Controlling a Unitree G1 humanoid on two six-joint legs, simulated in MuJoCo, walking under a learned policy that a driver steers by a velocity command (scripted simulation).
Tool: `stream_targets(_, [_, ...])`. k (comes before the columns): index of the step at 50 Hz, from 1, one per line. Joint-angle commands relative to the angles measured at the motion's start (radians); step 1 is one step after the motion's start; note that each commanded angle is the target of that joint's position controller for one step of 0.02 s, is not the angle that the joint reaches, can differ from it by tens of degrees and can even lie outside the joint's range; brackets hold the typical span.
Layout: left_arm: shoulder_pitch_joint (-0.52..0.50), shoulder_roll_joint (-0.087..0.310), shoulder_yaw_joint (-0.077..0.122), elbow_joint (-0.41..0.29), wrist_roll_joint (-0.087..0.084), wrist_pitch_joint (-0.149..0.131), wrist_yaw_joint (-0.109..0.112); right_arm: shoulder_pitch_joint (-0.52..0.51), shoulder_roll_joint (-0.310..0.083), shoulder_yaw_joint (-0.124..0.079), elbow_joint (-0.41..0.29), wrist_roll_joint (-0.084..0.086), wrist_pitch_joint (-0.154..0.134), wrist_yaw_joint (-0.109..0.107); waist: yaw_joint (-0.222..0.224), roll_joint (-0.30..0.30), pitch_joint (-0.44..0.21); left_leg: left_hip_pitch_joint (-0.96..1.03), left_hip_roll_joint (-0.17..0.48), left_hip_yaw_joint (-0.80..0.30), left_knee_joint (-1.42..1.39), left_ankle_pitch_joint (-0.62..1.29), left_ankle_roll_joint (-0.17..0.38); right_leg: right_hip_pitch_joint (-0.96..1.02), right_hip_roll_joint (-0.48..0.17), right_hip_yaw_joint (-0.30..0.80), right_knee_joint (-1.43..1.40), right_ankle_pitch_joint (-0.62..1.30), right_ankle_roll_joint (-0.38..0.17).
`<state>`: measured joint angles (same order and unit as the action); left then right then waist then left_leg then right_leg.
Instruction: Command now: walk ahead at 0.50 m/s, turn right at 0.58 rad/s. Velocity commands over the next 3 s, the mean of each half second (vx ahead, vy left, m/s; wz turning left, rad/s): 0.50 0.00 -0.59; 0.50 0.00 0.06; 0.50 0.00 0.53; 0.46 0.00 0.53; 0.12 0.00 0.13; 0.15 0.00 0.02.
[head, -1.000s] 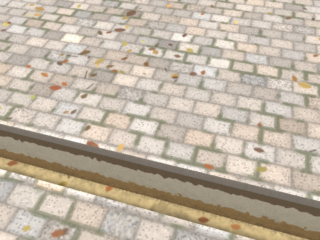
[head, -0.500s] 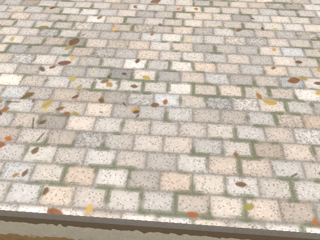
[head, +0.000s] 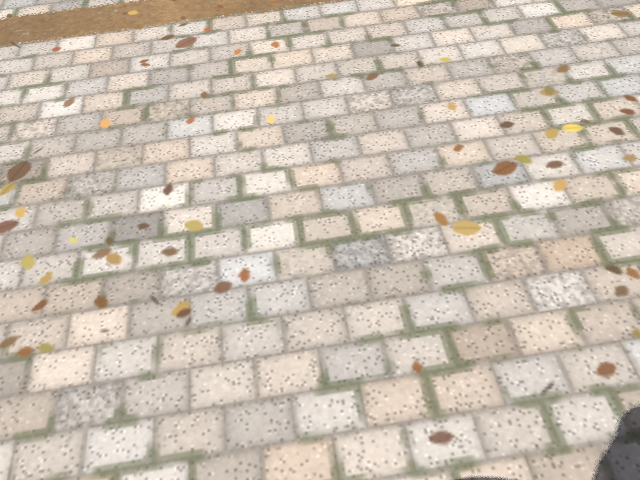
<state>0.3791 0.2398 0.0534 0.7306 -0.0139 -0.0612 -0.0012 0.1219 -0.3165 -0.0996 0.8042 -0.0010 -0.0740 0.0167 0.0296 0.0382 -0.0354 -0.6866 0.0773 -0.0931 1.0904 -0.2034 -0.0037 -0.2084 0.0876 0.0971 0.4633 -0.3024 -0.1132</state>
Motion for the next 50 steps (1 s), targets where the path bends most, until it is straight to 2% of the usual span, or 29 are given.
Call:
stream_targets(1, [0.189, 0.186, 0.050, -0.003, -0.018, -0.050, 0.024, -0.181, -0.122, -0.035, -0.140, 0.054, -0.037, 0.020, 0.043, -0.130, 0.065, -0.354, 0.029, -0.096, -0.115, 0.041, 0.010, 0.302, -0.313, 0.390, -0.144, 0.122, -0.211])
stream_targets(3, [0.282, 0.180, 0.055, 0.050, -0.022, -0.050, 0.060, -0.339, -0.104, -0.017, -0.196, 0.047, -0.049, 0.018, 0.087, -0.152, 0.161, -0.513, 0.030, -0.079, -0.228, 0.048, -0.022, 0.361, -0.343, 0.395, -0.172, 0.074, -0.202])
stream_targets(7, [0.326, 0.177, 0.041, 0.057, -0.039, -0.014, 0.074, -0.354, -0.010, 0.035, -0.233, 0.052, -0.048, 0.041, 0.094, -0.202, 0.144, -0.530, -0.039, 0.010, -0.231, 0.096, -0.024, 0.368, -0.325, 0.437, -0.231, 0.053, -0.173])
stream_targets(8, [0.207, 0.116, 0.017, 0.010, -0.052, 0.012, 0.081, -0.326, 0.037, 0.063, -0.228, 0.034, -0.051, 0.052, 0.053, -0.120, 0.147, -0.264, -0.056, 0.083, -0.380, 0.208, -0.028, 0.115, -0.263, 0.321, -0.284, 0.057, -0.158])
stream_targets(9, [0.166, 0.128, 0.015, -0.003, -0.066, 0.008, 0.077, -0.313, 0.063, 0.070, -0.214, 0.027, -0.058, 0.066, 0.051, -0.120, 0.117, -0.042, -0.059, 0.069, -0.409, 0.359, -0.011, 0.011, -0.266, 0.289, -0.270, 0.073, -0.122])
stream_targets(11, [0.073, 0.206, 0.038, -0.024, -0.068, -0.008, 0.071, -0.291, 0.015, 0.053, -0.173, 0.031, -0.058, 0.073, 0.007, -0.170, 0.126, 0.205, -0.080, 0.085, -0.431, 0.456, 0.006, -0.141, -0.235, 0.176, -0.300, 0.063, -0.065])
stream_targets(14, [0.079, 0.195, 0.042, 0.004, -0.091, -0.018, 0.085, -0.362, -0.010, 0.055, -0.206, 0.020, -0.084, 0.054, -0.009, -0.261, 0.153, 0.228, -0.052, 0.080, -0.538, 0.247, 0.029, 0.000, -0.291, 0.205, -0.285, 0.233, -0.028])
stream_targets(16, [0.145, 0.212, 0.048, 0.039, 0.006, 0.021, 0.080, -0.075, -0.116, 0.010, -0.133, 0.029, -0.088, 0.024, -0.128, -0.307, -0.082, 0.507, -0.063, 0.078, -0.574, 0.070, 0.075, 0.143, -0.237, 0.170, 0.084, 0.641, 0.016])
stream_targets(17, [0.139, 0.163, 0.036, 0.009, 0.030, 0.007, 0.056, 0.166, -0.159, 0.002, -0.069, 0.011, -0.070, 0.014, -0.189, -0.194, -0.283, 0.950, 0.091, -0.036, -0.416, 0.138, 0.095, -0.127, -0.223, 0.186, 0.307, 0.484, 0.014])
stream_targets(18, [0.290, -0.029, -0.019, -0.072, -0.037, -0.039, 0.019, 0.347, -0.288, -0.044, 0.014, -0.002, -0.048, 0.014, -0.087, 0.343, -0.513, 1.313, 0.313, -0.560, -0.610, -0.124, 0.252, -0.513, -0.063, 0.082, 0.694, -0.162, 0.077])
stream_targets(19, [0.294, 0.002, -0.020, -0.027, -0.079, -0.056, 0.014, 0.336, -0.217, -0.022, -0.001, -0.006, -0.044, 0.014, -0.083, 0.371, -0.527, 1.247, 0.344, -0.805, -0.736, -0.342, 0.245, -0.585, -0.079, 0.146, 0.848, -0.249, 0.071])
stream_targets(20, [0.199, 0.068, -0.003, -0.011, -0.088, -0.050, 0.019, 0.248, -0.112, 0.005, -0.026, -0.004, -0.044, 0.003, -0.106, 0.202, -0.359, 1.068, 0.303, -0.636, -0.761, -0.294, 0.183, -0.617, -0.119, 0.108, 0.880, -0.171, 0.072])
stream_targets(22, [0.057, 0.112, 0.009, -0.032, -0.042, -0.029, 0.014, 0.173, -0.039, 0.024, -0.024, -0.036, -0.041, -0.008, -0.083, -0.001, -0.204, 0.777, 0.278, -0.372, -0.773, 0.016, 0.209, -0.515, -0.184, 0.044, 0.795, -0.063, 0.057])
stream_targets(23, [0.038, 0.104, 0.022, -0.007, -0.026, -0.025, 0.004, 0.157, -0.006, 0.024, 0.019, -0.030, -0.065, -0.019, -0.050, 0.011, -0.163, 0.597, 0.265, -0.262, -0.774, 0.098, 0.196, -0.391, -0.244, 0.101, 0.753, 0.033, 0.040])
stream_targets(25, [-0.018, 0.066, 0.028, -0.017, -0.043, -0.001, 0.003, 0.152, -0.029, 0.008, 0.061, 0.010, -0.075, -0.028, -0.014, 0.073, -0.029, 0.482, 0.239, -0.171, -0.825, -0.004, 0.196, -0.412, -0.238, 0.046, 0.757, 0.003, 0.050])
stream_targets(26, [-0.064, 0.070, 0.028, -0.060, -0.014, 0.008, 0.007, 0.132, -0.014, 0.015, 0.034, 0.032, -0.080, -0.034, -0.014, 0.121, 0.004, 0.485, 0.243, -0.142, -0.880, -0.058, 0.197, -0.485, -0.225, 0.019, 0.773, -0.011, 0.050])
stream_targets(28, [-0.009, 0.015, -0.004, -0.049, 0.010, 0.026, -0.004, 0.177, 0.027, 0.030, 0.078, 0.006, -0.033, -0.027, 0.050, 0.112, 0.016, 0.435, 0.224, -0.162, -0.872, -0.136, 0.200, -0.556, -0.206, 0.061, 0.864, 0.095, 0.032])
stream_targets(30, [-0.111, -0.020, -0.043, -0.086, -0.007, 0.021, -0.010, 0.179, -0.039, 0.017, 0.035, -0.004, 0.009, -0.027, 0.017, 0.098, 0.076, 0.404, 0.226, -0.108, -0.952, -0.239, 0.262, -0.649, -0.179, 0.004, 0.747, 0.073, 0.066])
stream_targets(32, [-0.175, 0.019, -0.045, -0.092, 0.029, 0.005, -0.031, 0.158, -0.066, 0.021, -0.004, -0.008, -0.018, -0.015, 0.011, 0.052, 0.043, 0.370, 0.198, -0.038, -0.988, -0.096, 0.260, -0.505, -0.174, -0.028, 0.612, 0.203, 0.048])
stream_targets(35, [-0.266, 0.062, -0.039, -0.098, 0.015, -0.039, -0.061, 0.239, -0.080, 0.031, 0.002, 0.003, -0.040, -0.011, -0.030, 0.003, 0.066, 0.538, 0.210, 0.007, -1.012, 0.053, 0.244, -0.534, -0.185, -0.064, 0.424, 0.321, 0.040])
stream_targets(38, [-0.383, 0.044, -0.042, -0.107, -0.007, -0.054, -0.083, 0.322, -0.120, 0.027, 0.013, 0.016, -0.005, -0.005, -0.086, 0.015, 0.130, 0.643, 0.208, 0.009, -1.015, 0.098, 0.226, -0.479, -0.155, -0.114, 0.186, 0.303, 0.054])
stream_targets(40, [-0.401, 0.064, -0.032, -0.104, 0.005, -0.042, -0.090, 0.360, -0.153, 0.019, 0.026, 0.034, 0.004, 0.008, -0.104, 0.048, 0.155, 0.652, 0.201, 0.016, -0.965, 0.186, 0.215, -0.374, -0.116, -0.150, 0.113, 0.293, 0.059])
stream_targets(43, [-0.215, 0.138, 0.014, -0.054, 0.010, -0.055, -0.079, 0.313, -0.178, 0.014, 0.026, 0.031, 0.004, 0.006, 0.025, 0.091, 0.056, 0.641, 0.131, 0.052, -0.716, 0.484, 0.168, -0.059, -0.064, -0.157, -0.018, 0.253, 0.031])
stream_targets(44, [-0.096, 0.193, 0.042, -0.010, 0.008, -0.053, -0.062, 0.287, -0.145, 0.024, 0.017, 0.027, 0.009, 0.005, 0.086, 0.060, -0.050, 0.530, 0.096, 0.078, -0.531, 0.442, 0.135, 0.172, -0.112, -0.124, 0.016, 0.297, 0.024])
stream_targets(45, [0.064, 0.275, 0.065, 0.014, 0.021, -0.048, -0.041, 0.278, -0.059, 0.055, -0.025, -0.007, 0.011, 0.004, 0.132, -0.098, -0.209, 0.323, 0.023, 0.109, -0.216, 0.080, 0.102, 0.439, -0.336, 0.106, 0.054, 0.333, -0.020])
stream_targets(46, [0.059, 0.342, 0.065, 0.000, 0.049, -0.050, -0.043, 0.346, 0.057, 0.088, -0.067, 0.014, -0.015, 0.009, 0.058, -0.332, -0.308, 0.018, -0.116, 0.047, 0.072, -0.385, 0.059, 0.626, -0.528, 0.491, -0.041, 0.316, -0.157])
stream_targets(47, [0.032, 0.252, 0.053, 0.009, 0.041, -0.058, -0.045, 0.301, -0.021, 0.070, -0.060, 0.048, -0.024, 0.018, 0.073, -0.252, -0.258, -0.080, -0.068, -0.031, 0.227, -0.351, 0.058, 0.519, -0.511, 0.558, -0.140, 0.109, -0.170])
stream_targets(48, [-0.013, 0.185, 0.036, 0.016, 0.018, -0.064, -0.042, 0.230, -0.056, 0.057, -0.074, 0.059, -0.022, 0.019, 0.073, -0.217, -0.133, -0.135, -0.014, -0.014, 0.284, -0.281, 0.070, 0.420, -0.477, 0.419, -0.157, -0.014, -0.136])
stream_targets(50, [-0.135, 0.107, 0.007, 0.021, 0.019, -0.072, -0.040, 0.180, -0.076, 0.040, -0.067, 0.044, 0.002, 0.012, 0.020, -0.152, -0.007, -0.057, 0.047, -0.007, 0.209, -0.122, 0.065, 0.187, -0.402, 0.223, -0.243, -0.008, -0.105])
